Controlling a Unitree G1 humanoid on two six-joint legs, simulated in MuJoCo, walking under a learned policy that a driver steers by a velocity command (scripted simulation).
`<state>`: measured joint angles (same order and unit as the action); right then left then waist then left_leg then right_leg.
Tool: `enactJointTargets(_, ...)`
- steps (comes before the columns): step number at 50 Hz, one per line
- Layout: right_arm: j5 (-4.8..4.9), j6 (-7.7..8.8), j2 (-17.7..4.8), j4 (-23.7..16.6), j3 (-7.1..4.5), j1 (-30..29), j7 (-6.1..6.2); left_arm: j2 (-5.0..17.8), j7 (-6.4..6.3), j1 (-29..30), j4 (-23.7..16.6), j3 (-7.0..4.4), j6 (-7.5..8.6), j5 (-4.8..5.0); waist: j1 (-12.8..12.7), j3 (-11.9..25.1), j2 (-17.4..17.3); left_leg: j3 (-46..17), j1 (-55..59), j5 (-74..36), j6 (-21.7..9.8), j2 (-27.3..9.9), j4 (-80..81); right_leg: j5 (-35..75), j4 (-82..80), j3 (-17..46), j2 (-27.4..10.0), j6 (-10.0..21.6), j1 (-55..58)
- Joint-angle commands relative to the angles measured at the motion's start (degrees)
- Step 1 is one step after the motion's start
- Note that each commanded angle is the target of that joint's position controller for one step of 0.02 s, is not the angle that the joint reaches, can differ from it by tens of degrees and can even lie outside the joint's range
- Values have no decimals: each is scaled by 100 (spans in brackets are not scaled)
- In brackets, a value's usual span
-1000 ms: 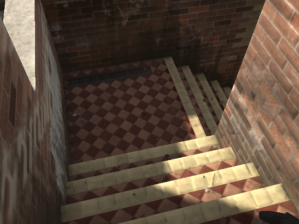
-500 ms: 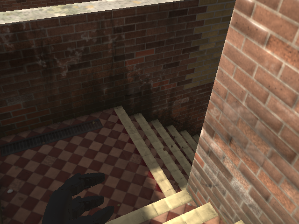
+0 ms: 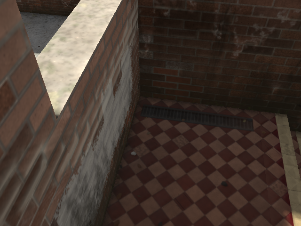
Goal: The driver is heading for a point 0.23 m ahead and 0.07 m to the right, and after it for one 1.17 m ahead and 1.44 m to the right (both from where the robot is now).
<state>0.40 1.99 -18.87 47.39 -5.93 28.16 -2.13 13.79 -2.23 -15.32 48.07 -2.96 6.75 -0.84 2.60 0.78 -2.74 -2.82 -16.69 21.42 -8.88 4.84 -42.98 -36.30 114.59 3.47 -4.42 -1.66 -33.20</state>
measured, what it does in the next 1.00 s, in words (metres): goes down, turning right: right foot 0.19 m lower, then left foot 0.20 m lower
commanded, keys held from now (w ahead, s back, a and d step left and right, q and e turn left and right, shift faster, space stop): w+e+shift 0.34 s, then e+shift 0.66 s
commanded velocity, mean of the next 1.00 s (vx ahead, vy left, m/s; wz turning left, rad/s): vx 0.56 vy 0.00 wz -0.57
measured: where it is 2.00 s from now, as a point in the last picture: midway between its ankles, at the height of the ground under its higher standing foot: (183, 215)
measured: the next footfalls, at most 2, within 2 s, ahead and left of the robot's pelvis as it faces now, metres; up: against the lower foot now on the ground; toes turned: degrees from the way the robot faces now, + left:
right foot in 0.26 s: +0.23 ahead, -0.12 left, -0.19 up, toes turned +6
left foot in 0.52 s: +0.56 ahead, +0.07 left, -0.39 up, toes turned -20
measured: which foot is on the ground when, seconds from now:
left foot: down 0.00-0.24, up 0.26-0.50, down 0.52-0.98, up 1.00-1.00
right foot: up 0.00-0.24, down 0.26-0.52, up 0.54-0.98, down 1.00-1.00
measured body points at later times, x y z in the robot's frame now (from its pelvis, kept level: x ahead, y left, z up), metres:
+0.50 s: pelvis +0.39 -0.02 -0.30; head +0.41 +0.02 +0.15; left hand +0.25 +0.20 -0.44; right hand +0.63 -0.25 -0.31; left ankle +0.56 +0.07 -1.01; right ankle +0.20 -0.12 -0.90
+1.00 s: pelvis +0.64 -0.09 -0.54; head +0.65 -0.11 -0.09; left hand +0.98 -0.10 -0.57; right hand +0.46 -0.29 -0.67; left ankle +0.55 +0.09 -1.07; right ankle +0.73 -0.22 -1.27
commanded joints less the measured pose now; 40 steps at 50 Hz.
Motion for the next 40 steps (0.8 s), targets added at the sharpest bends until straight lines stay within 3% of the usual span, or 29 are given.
enactJointTargets(1,-7,54,-181,-160,88,71,37,469,18,-633,-434,-128,158,201,-873,96,1139,-2497,1143,-3698,-829,-1398,304,1882,-1782,459,-47,365,-2709)
enactJointTargets(2,0,64,-659,-210,3,-652,200,350,25,-161,-755,-77,31,323,-1120,-485,761,-3496,-495,-3670,-1317,-2355,571,2101,-3465,584,-271,-142,-2682)
enactJointTargets(3,-153,101,-360,-215,108,-767,316,545,-17,240,-719,-143,-76,317,-876,-552,1342,-3561,-1199,-3227,-1271,-2218,350,2974,-4151,628,-300,-370,-2005)
enactJointTargets(4,-194,172,-356,-153,99,-528,440,619,66,290,-709,-166,-103,228,-813,-169,1000,-2759,-1693,-2179,-867,-1516,42,4671,-4966,476,-12,-178,-890)
enactJointTargets(5,-57,285,-265,20,107,-289,608,595,164,497,-670,-188,-84,245,-665,-21,408,-2275,-1544,-1395,-521,-1167,-413,5948,-5561,607,99,-1,-650)
enactJointTargets(6,144,302,-12,34,249,-456,747,464,309,823,-768,-114,-106,36,-579,-212,609,-935,-2634,-280,-173,-574,-535,7751,-7076,92,289,57,727)
enactJointTargets(7,147,384,7,180,302,-169,798,152,413,1069,-876,-67,-184,-12,-306,-154,237,-473,-2941,-457,97,-426,-373,8067,-7270,-301,685,129,1682)
enactJointTargets(9,34,352,45,317,321,-486,827,329,443,199,-658,-210,-311,42,-709,-133,-482,-307,-2902,-1136,307,-492,-1437,7258,-6474,-453,898,159,2317)
enactJointTargets(11,-168,261,-217,112,198,-1357,706,954,307,-2302,230,-523,-455,-32,-1719,141,-460,-70,-2845,-5092,619,-712,-3733,5055,-6049,-1035,1319,459,3757)
enactJointTargets(12,-68,369,-611,-241,63,-2817,621,1135,303,-5109,1034,-559,-438,-223,-3407,286,122,293,-3826,-5862,1154,-536,-7657,5264,-6863,-786,662,1294,5316)
enactJointTargets(13,-112,354,195,-572,224,-3657,528,469,399,-6047,1636,-317,-439,-17,-3808,-620,2155,1088,-5669,569,1417,373,-11339,5940,-8338,-140,83,1809,5600)
enactJointTargets(14,-274,453,1319,-1333,588,-3132,580,-177,390,-4439,1400,88,-219,71,-1994,-1414,3208,351,-6744,2759,1091,407,-10660,7734,-8132,1004,212,1595,4699)
enactJointTargets(15,-151,555,1371,-1438,636,-1923,509,-339,373,-3369,1011,187,-33,171,-724,-853,2533,-444,-7068,2420,873,-93,-8884,7924,-7533,2481,-15,1773,5028)
enactJointTargets(17,-52,659,846,-1176,432,-1614,464,134,336,-1652,372,15,10,303,188,-496,-969,-556,-5502,218,608,-780,-5740,5130,-8006,2789,-273,1714,2583)
enactJointTargets(18,-46,601,410,-1468,361,-1967,590,760,22,14,-281,-57,31,140,824,-1090,-1371,-553,-3134,-1161,979,-977,-2513,4847,-9173,2855,58,1717,-645)
enactJointTargets(19,-72,584,270,-1304,327,-1868,621,1127,-244,312,-122,-258,112,-24,748,-1037,-751,-638,17,-3041,1284,-964,-2010,3995,-8624,3605,96,1865,-3184)
enactJointTargets(21,-56,615,-5,-794,166,-896,452,244,-471,-183,286,-122,204,479,812,-492,-596,-795,1158,-6278,1283,-752,-841,2851,-6781,2594,1248,1545,-2478)
enactJointTargets(23,-41,343,319,-1164,264,-1554,475,327,-394,-857,499,-175,-26,548,71,-338,-638,-688,1411,-5557,1453,-498,1469,1880,-5910,2313,1619,1291,-840)
enactJointTargets(26,-183,155,-253,-253,-26,1539,239,216,-118,-179,369,-122,-448,304,1673,612,879,-827,3285,-6669,1381,-1290,2426,2269,-1338,1368,2091,344,227)
enactJointTargets(27,-253,232,-369,-55,43,1540,193,-413,27,-1290,258,-86,-496,352,1010,859,-776,-1235,5122,-9030,894,-2149,231,-1703,1329,1528,2651,85,-1929)
enactJointTargets(28,-114,289,-647,-33,39,691,95,-386,16,-2671,-255,-13,-471,571,-199,1533,-2735,-3003,5638,-9477,152,-3453,-8,-1556,1922,1778,1993,153,-3574)
enactJointTargets(29,4,216,-6,-252,166,141,102,-230,-85,-2016,-453,37,-555,467,-114,1229,-1822,-2690,4849,-7495,151,-3308,374,-718,1089,1331,1277,121,-4056)
enactJointTargets(31,63,106,44,-250,239,-280,172,-203,-242,-1216,-719,-23,-769,170,-241,382,-94,-1610,2812,-7583,179,-2766,663,142,1398,441,1125,-12,-3833)
enactJointTargets(32,-33,108,-44,-129,151,-345,314,-323,-238,-924,-1004,26,-804,239,-506,63,-269,-1864,1516,-5721,79,-2644,827,1022,1014,445,833,143,-3971)
enactJointTargets(33,-194,88,-612,-88,-15,-708,534,-514,-243,-361,-1391,162,-941,385,-603,-245,-1172,-2902,405,-4021,-531,-3343,1390,1150,656,747,463,-12,-3873)
enactJointTargets(34,-104,73,284,-148,346,-1156,739,-39,-161,161,-1575,103,-1061,372,-747,-1246,51,-1557,-1840,-2711,-86,-2156,1320,2196,-1468,821,501,34,-2853)
enactJointTargets(35,-6,65,488,-316,463,-1552,870,120,-70,-150,-1492,-1,-1010,300,-1040,-1206,479,-294,-2748,-2880,237,-1447,972,3352,-3111,251,666,-14,-1386)
enactJointTargets(37,-72,170,-289,-406,258,-1295,926,-67,159,-49,-1455,-31,-777,75,-939,-6,304,-397,-1848,-3759,486,-1824,529,5583,-3239,-207,801,-100,-495)
enactJointTargets(40,193,58,100,-327,251,-451,1198,36,486,1382,-2057,11,-830,115,-305,-303,-125,86,-250,-1119,758,-1395,-166,7032,-5443,625,560,-7,-2208)
Velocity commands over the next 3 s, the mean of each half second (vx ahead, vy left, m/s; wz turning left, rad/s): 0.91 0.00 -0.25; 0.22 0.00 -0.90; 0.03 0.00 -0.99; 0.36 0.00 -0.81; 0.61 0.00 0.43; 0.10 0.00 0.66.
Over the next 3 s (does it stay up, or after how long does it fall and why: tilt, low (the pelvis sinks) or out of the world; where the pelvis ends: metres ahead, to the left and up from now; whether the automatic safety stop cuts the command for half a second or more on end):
stays up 0.87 -0.79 -0.57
